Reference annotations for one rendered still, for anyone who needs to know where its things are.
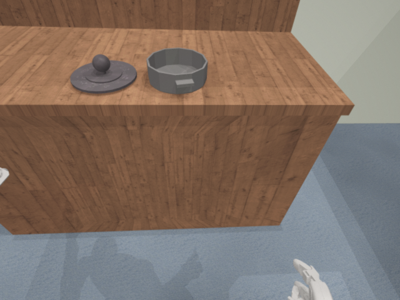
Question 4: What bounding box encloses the table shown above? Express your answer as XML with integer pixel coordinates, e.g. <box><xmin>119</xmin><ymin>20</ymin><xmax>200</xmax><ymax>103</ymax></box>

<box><xmin>0</xmin><ymin>0</ymin><xmax>354</xmax><ymax>235</ymax></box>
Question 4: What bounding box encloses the right robot hand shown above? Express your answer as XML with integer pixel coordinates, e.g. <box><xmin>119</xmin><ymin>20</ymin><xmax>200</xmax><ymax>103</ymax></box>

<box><xmin>288</xmin><ymin>259</ymin><xmax>333</xmax><ymax>300</ymax></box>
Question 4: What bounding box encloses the lid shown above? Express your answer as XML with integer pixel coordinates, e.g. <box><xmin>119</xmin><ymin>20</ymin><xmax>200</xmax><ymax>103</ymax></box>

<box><xmin>70</xmin><ymin>60</ymin><xmax>137</xmax><ymax>94</ymax></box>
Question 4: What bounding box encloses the pot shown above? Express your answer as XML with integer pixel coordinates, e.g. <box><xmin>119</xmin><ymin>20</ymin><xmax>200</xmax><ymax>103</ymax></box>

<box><xmin>146</xmin><ymin>47</ymin><xmax>208</xmax><ymax>94</ymax></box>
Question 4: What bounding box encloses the knob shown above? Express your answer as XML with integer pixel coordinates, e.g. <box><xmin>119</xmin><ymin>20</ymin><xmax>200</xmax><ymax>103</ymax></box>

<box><xmin>92</xmin><ymin>54</ymin><xmax>111</xmax><ymax>72</ymax></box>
